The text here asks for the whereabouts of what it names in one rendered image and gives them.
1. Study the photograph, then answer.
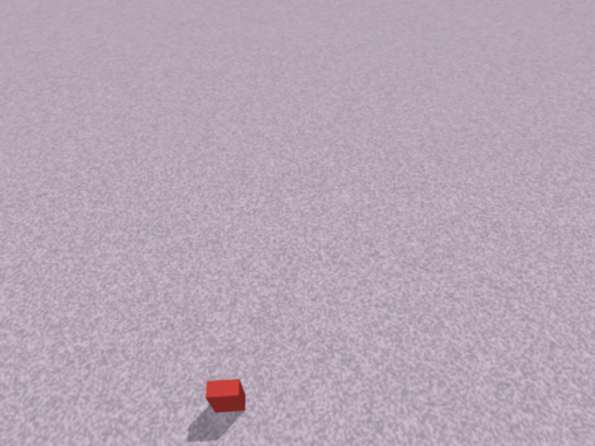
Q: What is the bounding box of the carton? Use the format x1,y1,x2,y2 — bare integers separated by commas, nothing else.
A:
205,379,245,413

